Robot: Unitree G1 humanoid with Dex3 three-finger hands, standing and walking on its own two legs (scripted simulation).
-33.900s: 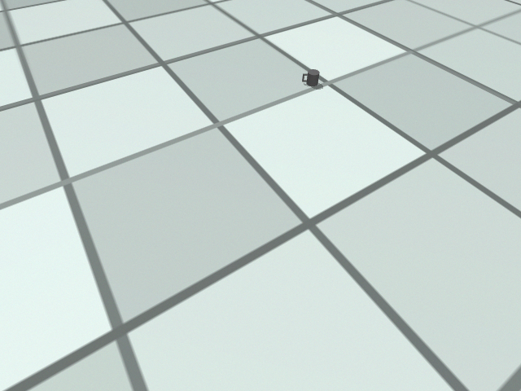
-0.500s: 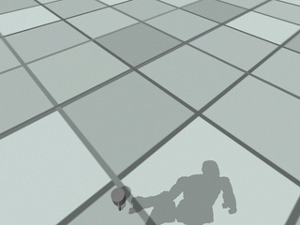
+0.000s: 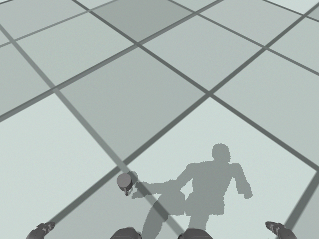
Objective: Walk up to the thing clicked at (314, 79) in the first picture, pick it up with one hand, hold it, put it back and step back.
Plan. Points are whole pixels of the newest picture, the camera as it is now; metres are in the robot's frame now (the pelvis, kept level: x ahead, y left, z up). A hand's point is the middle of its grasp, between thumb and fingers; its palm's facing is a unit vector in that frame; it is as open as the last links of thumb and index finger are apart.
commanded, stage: step back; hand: left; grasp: from above
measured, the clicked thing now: (125, 185) +0.44 +0.20 -0.72
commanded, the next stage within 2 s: none
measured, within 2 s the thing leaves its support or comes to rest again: neither
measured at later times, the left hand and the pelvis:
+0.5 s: hand out of the picture +0.03 +0.30 -0.16, palm faces -0.11 -0.92 -0.37, open 7.4 cm; pelvis -0.10 +0.04 +0.00, yaw -4 degrees
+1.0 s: hand out of the picture -0.09 +0.31 -0.15, palm faces -0.05 -0.92 -0.38, open 7.4 cm; pelvis -0.24 +0.05 +0.00, yaw -2 degrees
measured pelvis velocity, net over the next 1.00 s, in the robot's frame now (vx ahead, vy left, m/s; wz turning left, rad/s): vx -0.24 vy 0.05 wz -0.04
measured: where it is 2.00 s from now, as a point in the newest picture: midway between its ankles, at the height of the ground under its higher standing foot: outside the picture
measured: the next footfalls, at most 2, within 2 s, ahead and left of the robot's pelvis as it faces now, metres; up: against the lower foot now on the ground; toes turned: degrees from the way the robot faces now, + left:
left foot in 0.20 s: -0.03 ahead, +0.13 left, +0.00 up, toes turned -1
right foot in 0.60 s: -0.10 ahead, -0.10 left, +0.00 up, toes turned -1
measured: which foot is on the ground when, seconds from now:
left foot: down 0.00-0.00, up 0.02-0.18, down 0.20-0.62, up 0.64-0.90, down 0.92-1.00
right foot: down 0.00-0.20, up 0.22-0.58, down 0.60-0.92, up 0.94-1.00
